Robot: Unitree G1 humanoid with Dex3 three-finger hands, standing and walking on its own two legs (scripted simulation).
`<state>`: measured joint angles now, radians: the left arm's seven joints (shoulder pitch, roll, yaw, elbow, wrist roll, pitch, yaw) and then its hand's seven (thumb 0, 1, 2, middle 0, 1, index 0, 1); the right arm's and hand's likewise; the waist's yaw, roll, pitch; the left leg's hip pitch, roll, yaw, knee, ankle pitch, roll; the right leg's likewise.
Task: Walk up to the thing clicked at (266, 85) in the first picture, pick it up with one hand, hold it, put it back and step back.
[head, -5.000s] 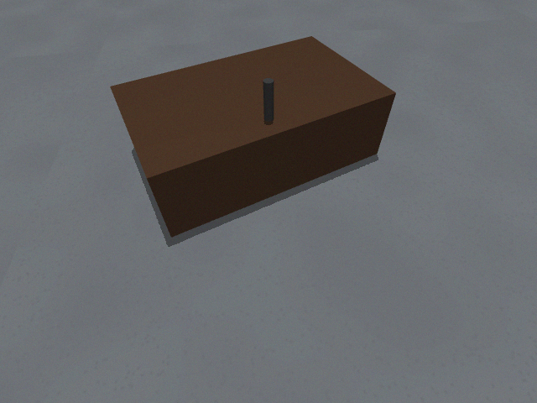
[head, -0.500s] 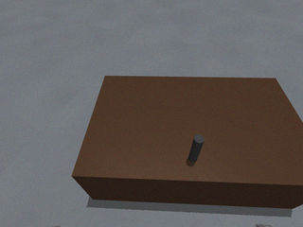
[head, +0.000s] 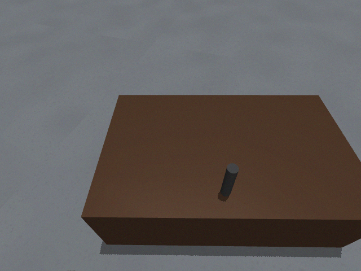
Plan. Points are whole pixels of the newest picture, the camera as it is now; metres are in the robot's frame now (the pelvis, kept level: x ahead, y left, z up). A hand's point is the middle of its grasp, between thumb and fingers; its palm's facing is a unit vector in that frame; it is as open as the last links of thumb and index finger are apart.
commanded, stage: walk up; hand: right
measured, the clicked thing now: (228, 181) +0.48 -0.17 -0.29
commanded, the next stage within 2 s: stand in 0.10 s
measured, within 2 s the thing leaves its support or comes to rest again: neither
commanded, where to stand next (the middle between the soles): +0.06 +0.01 m, yaw -2 degrees
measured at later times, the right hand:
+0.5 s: hand out of the picture +0.08 -0.26 -0.15, palm faces -0.03 +0.94 -0.33, open 7.4 cm
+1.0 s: hand out of the picture +0.04 -0.27 -0.16, palm faces -0.04 +0.94 -0.33, open 7.4 cm
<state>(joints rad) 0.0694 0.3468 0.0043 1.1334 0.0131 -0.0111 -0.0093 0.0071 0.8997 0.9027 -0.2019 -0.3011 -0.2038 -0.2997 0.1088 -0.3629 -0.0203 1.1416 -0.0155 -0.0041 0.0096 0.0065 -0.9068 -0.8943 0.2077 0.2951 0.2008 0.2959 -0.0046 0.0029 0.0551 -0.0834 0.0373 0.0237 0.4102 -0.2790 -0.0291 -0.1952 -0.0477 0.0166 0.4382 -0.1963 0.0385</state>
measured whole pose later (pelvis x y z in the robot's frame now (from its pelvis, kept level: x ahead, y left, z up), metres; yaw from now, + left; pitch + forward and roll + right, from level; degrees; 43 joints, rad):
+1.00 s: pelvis -0.02 -0.01 +0.00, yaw +1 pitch -2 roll +0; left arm 0.11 0.35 0.00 1.15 0.01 -0.01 -0.01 0.01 0.90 0.90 -0.20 -0.30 -0.20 -0.30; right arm 0.13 -0.36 -0.01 1.15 -0.02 0.00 0.02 0.01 -0.91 -0.89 0.21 0.29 0.20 0.30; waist 0.00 0.01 0.06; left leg -0.09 0.05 0.00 0.35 -0.21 -0.05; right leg -0.19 -0.03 -0.01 0.36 -0.13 0.02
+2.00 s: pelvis -0.01 -0.01 +0.01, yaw +1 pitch -2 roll +0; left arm 0.11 0.35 0.00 1.14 0.01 -0.01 -0.01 0.01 0.90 0.90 -0.20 -0.30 -0.20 -0.30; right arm 0.13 -0.36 0.00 1.13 -0.02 0.00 0.01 0.01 -0.91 -0.89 0.21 0.30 0.20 0.30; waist 0.00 0.01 0.05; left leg -0.07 0.05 -0.01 0.34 -0.22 -0.05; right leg -0.17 -0.04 -0.02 0.35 -0.14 0.03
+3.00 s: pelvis +0.00 -0.01 -0.01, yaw +1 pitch +5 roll +1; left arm 0.22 0.25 0.00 0.70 -0.03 -0.05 0.06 0.01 0.89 0.89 -0.21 -0.30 -0.21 -0.31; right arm 0.05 -0.35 -0.18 0.83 -0.09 0.23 0.11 0.00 0.11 -0.13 0.08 0.04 0.06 0.04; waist 0.02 -0.01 0.00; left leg -0.32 0.04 0.00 0.57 -0.33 -0.04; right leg -0.43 -0.05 0.00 0.60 -0.26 0.03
